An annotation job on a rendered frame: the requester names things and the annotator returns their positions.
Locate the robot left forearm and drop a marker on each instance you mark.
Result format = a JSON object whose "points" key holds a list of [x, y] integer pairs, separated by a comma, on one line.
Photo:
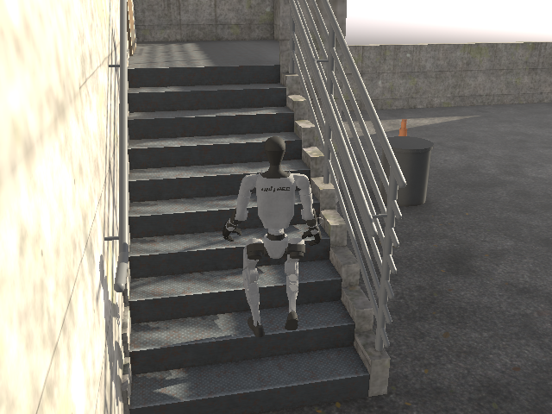
{"points": [[232, 223]]}

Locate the robot right foot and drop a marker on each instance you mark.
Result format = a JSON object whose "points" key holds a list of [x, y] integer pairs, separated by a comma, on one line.
{"points": [[292, 321]]}

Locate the left robot hand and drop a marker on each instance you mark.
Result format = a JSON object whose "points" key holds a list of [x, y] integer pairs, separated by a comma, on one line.
{"points": [[226, 233]]}

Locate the robot right forearm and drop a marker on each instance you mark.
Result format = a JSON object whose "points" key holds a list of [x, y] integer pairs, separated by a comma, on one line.
{"points": [[312, 224]]}

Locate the right robot hand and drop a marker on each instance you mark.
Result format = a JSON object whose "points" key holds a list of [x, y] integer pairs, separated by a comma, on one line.
{"points": [[317, 236]]}

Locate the robot left upper arm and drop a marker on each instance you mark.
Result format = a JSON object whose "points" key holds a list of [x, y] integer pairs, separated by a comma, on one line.
{"points": [[248, 183]]}

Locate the robot right upper arm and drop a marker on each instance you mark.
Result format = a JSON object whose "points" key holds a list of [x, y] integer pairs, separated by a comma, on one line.
{"points": [[303, 183]]}

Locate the robot right thigh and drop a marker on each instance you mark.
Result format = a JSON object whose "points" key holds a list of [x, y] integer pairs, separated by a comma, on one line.
{"points": [[296, 250]]}

